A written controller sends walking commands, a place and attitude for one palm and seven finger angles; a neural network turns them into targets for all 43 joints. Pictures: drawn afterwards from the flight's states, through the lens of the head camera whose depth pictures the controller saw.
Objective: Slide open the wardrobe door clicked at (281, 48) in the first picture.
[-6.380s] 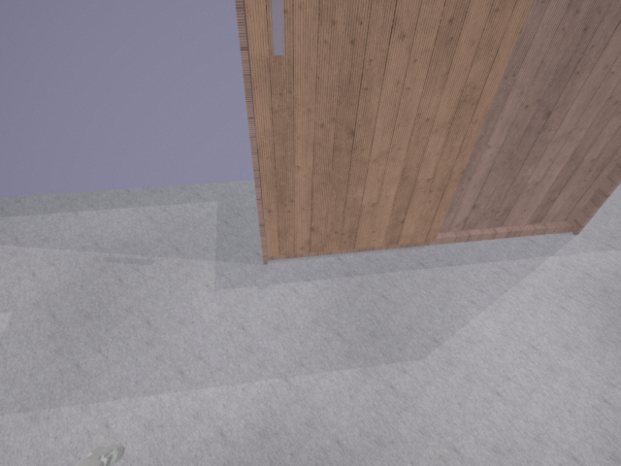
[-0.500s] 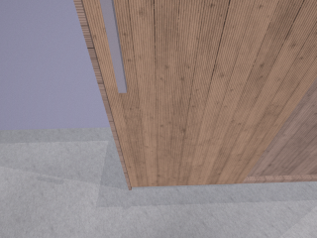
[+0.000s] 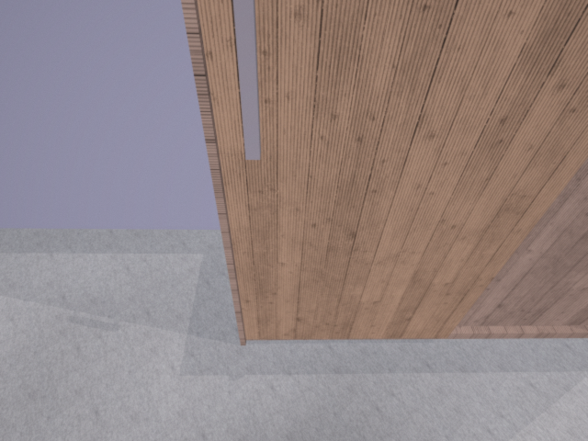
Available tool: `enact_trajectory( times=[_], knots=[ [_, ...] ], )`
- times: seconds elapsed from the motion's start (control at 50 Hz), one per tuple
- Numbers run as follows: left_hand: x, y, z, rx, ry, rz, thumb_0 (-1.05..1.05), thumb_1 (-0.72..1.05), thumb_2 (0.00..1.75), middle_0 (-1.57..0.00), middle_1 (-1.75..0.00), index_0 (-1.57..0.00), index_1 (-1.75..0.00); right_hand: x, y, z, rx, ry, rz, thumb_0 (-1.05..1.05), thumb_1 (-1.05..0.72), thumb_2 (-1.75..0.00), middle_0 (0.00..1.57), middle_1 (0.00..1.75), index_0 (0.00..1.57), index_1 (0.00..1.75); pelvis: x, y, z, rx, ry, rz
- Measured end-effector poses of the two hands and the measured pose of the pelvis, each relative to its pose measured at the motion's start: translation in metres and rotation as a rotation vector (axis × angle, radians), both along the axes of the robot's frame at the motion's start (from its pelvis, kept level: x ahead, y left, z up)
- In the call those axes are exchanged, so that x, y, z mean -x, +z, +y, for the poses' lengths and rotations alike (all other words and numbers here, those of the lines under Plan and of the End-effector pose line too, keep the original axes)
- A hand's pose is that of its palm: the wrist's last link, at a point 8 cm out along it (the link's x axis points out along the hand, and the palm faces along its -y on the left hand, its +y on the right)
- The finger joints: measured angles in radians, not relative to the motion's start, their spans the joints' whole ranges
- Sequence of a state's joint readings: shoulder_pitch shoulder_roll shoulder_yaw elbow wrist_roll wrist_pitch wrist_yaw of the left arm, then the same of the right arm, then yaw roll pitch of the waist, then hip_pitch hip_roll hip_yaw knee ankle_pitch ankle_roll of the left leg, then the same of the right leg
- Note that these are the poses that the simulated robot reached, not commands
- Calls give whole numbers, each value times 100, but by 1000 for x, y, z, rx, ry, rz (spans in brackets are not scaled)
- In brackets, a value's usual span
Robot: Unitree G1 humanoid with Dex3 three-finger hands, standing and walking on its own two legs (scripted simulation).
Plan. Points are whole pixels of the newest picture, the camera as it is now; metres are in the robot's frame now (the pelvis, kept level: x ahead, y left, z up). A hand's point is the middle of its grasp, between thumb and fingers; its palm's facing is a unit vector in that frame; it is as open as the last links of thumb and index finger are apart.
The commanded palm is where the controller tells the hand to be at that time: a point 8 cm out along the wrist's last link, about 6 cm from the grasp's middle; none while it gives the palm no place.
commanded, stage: look again from close up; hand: left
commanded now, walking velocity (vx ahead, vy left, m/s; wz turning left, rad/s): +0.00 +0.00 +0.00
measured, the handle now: (249, 69) +0.56 +0.11 +0.25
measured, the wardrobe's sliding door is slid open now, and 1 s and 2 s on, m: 0.00 0.00 0.00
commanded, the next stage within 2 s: none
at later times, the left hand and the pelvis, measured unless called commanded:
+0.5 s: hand out of the picture -0.05 +0.20 -0.17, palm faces +0.03 -0.98 -0.19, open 7.3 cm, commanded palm none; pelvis -0.02 +0.02 +0.00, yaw +0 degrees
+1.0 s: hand out of the picture -0.02 +0.17 -0.18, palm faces +0.02 -0.99 -0.15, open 7.3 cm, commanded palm none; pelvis -0.01 +0.01 +0.00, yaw +0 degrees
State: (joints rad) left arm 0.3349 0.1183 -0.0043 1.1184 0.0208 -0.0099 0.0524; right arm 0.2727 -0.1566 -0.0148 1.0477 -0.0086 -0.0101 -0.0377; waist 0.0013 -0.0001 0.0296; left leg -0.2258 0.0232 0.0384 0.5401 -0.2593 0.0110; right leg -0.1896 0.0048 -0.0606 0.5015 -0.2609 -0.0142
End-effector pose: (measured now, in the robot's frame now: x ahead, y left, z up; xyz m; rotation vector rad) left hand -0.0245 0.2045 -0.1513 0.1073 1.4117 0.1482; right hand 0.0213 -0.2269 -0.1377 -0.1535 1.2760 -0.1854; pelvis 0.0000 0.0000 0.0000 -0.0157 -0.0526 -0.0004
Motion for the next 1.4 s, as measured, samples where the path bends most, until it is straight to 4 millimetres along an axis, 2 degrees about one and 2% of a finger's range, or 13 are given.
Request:
enact_trajectory(
  times=[0.16,0.24,0.32,0.42,0.54,0.78,1.06,1.4],
  knots=[
    [-8,5,41,-35,-23,-80,0,91,90,-20,-30,-20,-30,18,3,21,-7,25,-7,1,-94,-90,20,30,20,29,16,0,21,-7,5,13],
    [0,8,53,-55,-23,-73,0,91,90,-20,-30,-20,-30,28,1,28,-19,28,11,1,-93,-90,20,30,20,29,21,1,26,-11,9,21],
    [11,10,58,-63,-16,-51,0,91,90,-20,-30,-20,-30,34,-1,31,-29,30,28,1,-92,-90,20,30,20,29,23,1,28,-12,9,25],
    [26,10,53,-52,-10,-14,0,91,90,-20,-30,-20,-30,38,-1,31,-34,27,40,0,-91,-90,20,30,20,29,24,2,27,-12,7,30],
    [34,7,36,-18,-7,15,0,91,90,-20,-30,-20,-30,39,0,28,-33,24,54,0,-91,-90,20,30,20,29,22,3,23,-12,5,36],
    [16,3,12,28,-14,-8,0,91,90,-20,-30,-20,-30,41,2,24,-32,12,84,0,-91,-90,19,30,20,29,16,4,15,-11,4,37],
    [-5,6,18,0,-27,-42,0,91,90,-20,-30,-20,-30,43,0,25,-45,-2,103,1,-92,-90,19,30,20,29,12,5,11,-11,0,31],
    [0,8,22,-4,-17,-13,0,91,90,-20,-30,-20,-30,39,0,27,-48,2,114,1,-91,-90,19,30,20,29,8,6,14,-12,0,37]
  ],
)
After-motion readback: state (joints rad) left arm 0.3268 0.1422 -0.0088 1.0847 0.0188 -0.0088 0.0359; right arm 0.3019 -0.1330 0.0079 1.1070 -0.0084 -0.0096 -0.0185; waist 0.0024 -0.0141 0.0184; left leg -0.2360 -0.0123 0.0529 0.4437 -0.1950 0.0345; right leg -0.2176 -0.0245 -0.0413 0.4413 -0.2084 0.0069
